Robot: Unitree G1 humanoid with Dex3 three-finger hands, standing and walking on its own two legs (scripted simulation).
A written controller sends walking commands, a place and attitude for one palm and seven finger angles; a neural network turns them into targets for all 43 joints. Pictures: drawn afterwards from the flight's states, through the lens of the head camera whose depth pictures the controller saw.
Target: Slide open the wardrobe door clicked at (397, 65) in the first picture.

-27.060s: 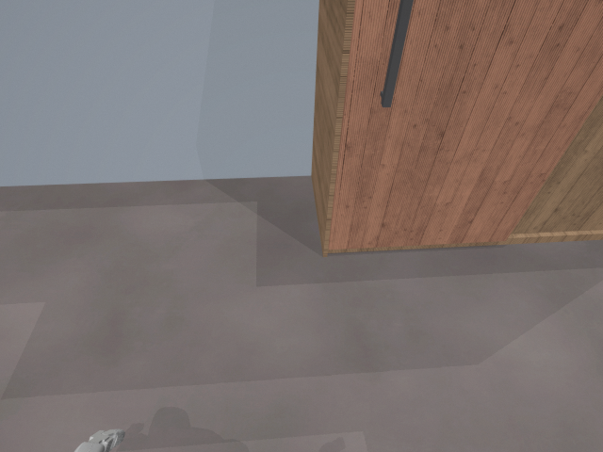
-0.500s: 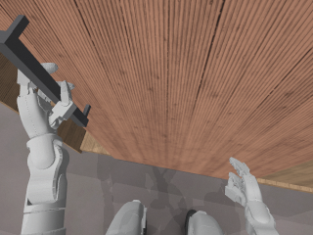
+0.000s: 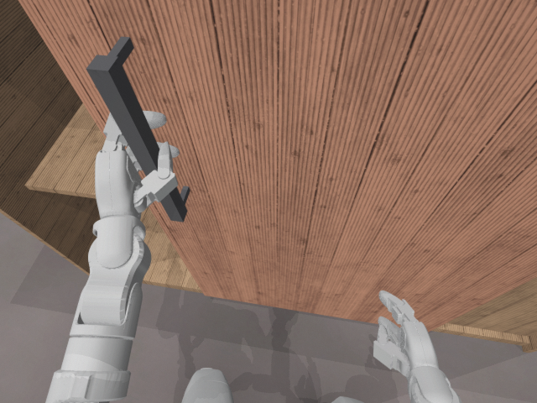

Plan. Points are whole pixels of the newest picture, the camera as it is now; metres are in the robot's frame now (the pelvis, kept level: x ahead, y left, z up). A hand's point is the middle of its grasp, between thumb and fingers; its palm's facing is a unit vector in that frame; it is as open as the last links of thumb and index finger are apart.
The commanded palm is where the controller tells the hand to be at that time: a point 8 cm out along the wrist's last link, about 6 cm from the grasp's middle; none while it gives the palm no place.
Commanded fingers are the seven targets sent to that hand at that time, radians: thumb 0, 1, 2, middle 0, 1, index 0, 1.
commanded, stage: step sideways, sliding the door along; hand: left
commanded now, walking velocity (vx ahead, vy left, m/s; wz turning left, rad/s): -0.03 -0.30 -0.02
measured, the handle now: (157, 149) +0.39 +0.23 +0.13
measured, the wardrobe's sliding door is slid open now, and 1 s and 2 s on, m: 0.43 0.61 0.61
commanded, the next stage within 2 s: stop walking and hold the door there in 0.90 s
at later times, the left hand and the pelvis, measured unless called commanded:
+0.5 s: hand (297, 195) +0.34 +0.03 +0.14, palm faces +0.10 -0.99 -0.11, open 6.1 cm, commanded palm +0.31 +0.04 +0.13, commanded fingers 0.00 0.90 0.90 -0.45 -1.40 -0.45 -1.40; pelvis -0.05 -0.12 +0.02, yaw -4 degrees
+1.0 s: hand (320, 190) +0.35 +0.00 +0.14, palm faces +0.40 -0.92 -0.02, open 6.3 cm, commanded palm +0.31 +0.03 +0.11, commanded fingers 0.00 0.90 0.90 -0.45 -1.40 -0.45 -1.40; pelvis -0.05 -0.26 +0.02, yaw +2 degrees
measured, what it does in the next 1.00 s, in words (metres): steps to the right: left foot, then right foot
